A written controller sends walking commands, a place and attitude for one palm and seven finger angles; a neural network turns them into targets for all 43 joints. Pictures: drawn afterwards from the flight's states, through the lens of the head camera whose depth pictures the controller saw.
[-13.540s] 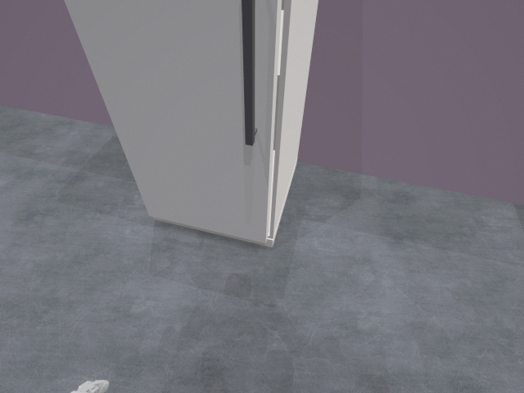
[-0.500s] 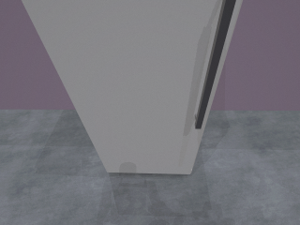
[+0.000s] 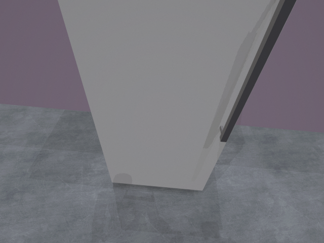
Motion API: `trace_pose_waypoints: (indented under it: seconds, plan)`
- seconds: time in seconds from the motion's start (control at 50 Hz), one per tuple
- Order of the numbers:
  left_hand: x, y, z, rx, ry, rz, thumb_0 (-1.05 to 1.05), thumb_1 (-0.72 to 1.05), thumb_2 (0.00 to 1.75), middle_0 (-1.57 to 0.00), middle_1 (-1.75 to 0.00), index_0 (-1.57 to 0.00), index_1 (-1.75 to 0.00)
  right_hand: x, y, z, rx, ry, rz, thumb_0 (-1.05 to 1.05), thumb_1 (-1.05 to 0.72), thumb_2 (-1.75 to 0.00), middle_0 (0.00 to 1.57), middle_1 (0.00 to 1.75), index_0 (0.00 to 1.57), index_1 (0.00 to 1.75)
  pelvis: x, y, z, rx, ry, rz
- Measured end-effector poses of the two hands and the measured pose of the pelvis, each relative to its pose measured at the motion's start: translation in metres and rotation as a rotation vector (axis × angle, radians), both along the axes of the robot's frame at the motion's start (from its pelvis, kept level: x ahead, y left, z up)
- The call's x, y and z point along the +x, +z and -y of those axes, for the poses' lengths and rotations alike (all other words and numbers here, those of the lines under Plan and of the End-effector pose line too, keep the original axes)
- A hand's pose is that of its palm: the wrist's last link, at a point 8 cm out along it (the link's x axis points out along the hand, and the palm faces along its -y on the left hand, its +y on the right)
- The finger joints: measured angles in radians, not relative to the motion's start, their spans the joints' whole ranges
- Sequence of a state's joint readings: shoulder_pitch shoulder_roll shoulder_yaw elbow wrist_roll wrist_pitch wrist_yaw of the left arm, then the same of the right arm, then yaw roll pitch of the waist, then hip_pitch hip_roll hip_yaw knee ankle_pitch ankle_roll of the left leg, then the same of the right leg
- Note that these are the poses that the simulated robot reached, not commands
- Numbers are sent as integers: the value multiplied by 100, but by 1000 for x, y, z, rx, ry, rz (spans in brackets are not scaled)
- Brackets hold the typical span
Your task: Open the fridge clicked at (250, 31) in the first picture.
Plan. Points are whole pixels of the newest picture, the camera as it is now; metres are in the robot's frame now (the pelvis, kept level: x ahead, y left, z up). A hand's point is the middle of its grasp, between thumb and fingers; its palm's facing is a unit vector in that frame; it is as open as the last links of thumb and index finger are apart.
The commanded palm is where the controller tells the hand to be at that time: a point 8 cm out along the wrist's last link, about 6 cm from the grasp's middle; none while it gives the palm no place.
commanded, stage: come to a stop and stand still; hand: right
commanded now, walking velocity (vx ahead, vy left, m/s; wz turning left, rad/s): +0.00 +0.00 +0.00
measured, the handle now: (244, 84) +0.53 -0.19 +0.14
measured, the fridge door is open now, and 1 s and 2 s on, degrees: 0 0 0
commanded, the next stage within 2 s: look again from close up in 0.36 s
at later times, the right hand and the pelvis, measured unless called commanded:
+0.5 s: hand out of the picture +0.02 -0.17 -0.17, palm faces +0.01 +0.97 -0.23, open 7.4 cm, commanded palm none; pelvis +0.01 +0.02 +0.01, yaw +0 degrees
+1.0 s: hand out of the picture +0.04 -0.19 -0.16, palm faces +0.01 +0.97 -0.26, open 7.4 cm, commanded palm none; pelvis +0.01 +0.01 +0.01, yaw +0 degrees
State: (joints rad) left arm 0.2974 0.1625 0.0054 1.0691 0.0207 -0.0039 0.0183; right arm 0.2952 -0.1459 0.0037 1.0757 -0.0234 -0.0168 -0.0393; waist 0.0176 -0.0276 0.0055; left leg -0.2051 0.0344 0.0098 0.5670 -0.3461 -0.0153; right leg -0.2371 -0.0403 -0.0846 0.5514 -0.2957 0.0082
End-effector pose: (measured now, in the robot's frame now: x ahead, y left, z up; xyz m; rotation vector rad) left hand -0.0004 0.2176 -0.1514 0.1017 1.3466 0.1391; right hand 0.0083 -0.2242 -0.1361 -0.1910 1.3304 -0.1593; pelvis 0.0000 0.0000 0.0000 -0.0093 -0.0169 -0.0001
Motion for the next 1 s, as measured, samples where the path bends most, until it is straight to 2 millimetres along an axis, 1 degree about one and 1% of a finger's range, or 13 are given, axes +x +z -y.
trace_pose_waypoints:
  seconds: [0.16,0.4,0.6,0.82,1.0]
  plan:
    - [8,3,-13,6,-16,1,1,91,90,-20,-30,-20,-30,9,4,-5,-9,0,20,1,-91,-90,20,30,20,30,3,3,-10,-5,-2,-1]
    - [21,10,-28,37,-31,2,0,91,90,-20,-30,-20,-30,8,2,-9,2,-6,1,0,-90,-90,20,30,20,30,5,5,-17,-3,-3,-1]
    - [30,14,-33,57,-45,10,0,91,90,-20,-30,-20,-30,9,4,-1,-7,-9,-5,0,-90,-90,20,30,20,30,6,6,-15,-2,-4,-1]
    - [36,16,-33,61,-60,14,0,90,90,-20,-30,-20,-30,17,8,11,-26,-4,7,0,-90,-90,20,30,20,30,6,8,-12,-3,-6,-4]
    - [38,17,-34,65,-64,13,0,90,90,-20,-30,-20,-30,23,10,16,-32,3,17,0,-90,-90,20,30,20,30,7,9,-10,-4,-7,-7]
